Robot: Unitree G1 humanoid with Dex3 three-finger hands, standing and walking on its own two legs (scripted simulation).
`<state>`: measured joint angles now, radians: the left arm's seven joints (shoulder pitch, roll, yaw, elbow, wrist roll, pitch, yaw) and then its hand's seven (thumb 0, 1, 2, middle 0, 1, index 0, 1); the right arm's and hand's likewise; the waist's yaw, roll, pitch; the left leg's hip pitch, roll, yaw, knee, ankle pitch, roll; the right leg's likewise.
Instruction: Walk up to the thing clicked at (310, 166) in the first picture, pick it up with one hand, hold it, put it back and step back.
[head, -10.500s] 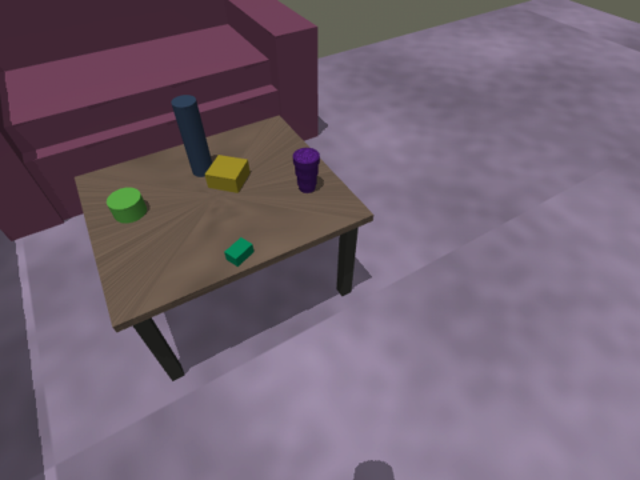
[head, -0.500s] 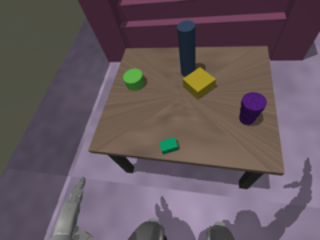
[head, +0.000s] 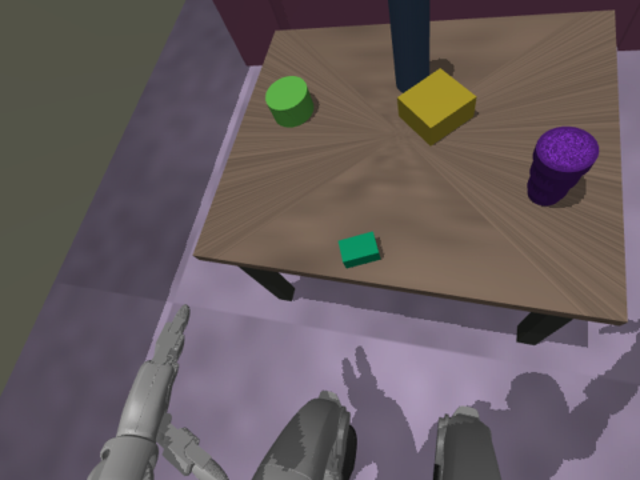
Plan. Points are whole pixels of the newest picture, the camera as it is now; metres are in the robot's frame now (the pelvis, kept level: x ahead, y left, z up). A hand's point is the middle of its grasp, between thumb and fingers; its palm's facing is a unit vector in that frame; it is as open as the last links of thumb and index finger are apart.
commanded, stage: approach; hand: right
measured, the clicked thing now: (554, 172) +0.60 -0.22 -0.17
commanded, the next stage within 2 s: close in in 0.24 s
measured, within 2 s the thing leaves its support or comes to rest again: neither
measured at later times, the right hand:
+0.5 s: hand (599, 218) +0.52 -0.28 -0.18, palm faces +0.28 +0.96 +0.04, open 17.5 cm
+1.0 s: hand (552, 213) +0.53 -0.22 -0.17, palm faces +0.26 +0.96 +0.02, open 17.5 cm
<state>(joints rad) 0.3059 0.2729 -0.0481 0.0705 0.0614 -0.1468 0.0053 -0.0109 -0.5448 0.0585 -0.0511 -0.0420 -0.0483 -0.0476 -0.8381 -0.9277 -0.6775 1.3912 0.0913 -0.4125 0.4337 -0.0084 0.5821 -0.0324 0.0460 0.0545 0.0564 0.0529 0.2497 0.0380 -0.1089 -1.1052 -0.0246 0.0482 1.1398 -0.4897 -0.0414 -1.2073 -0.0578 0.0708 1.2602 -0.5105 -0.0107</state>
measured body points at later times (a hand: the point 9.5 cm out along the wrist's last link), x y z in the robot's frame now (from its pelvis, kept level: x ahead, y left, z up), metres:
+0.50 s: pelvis -0.03 +0.01 -0.11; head +0.21 -0.09 +0.26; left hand +0.16 +0.26 +0.01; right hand +0.50 -0.33 -0.18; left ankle +0.02 +0.16 -0.63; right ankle +0.03 -0.10 -0.63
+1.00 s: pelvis -0.04 +0.02 -0.13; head +0.19 -0.06 +0.26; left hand +0.14 +0.27 +0.02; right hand +0.51 -0.27 -0.17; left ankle +0.02 +0.16 -0.63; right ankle +0.03 -0.10 -0.63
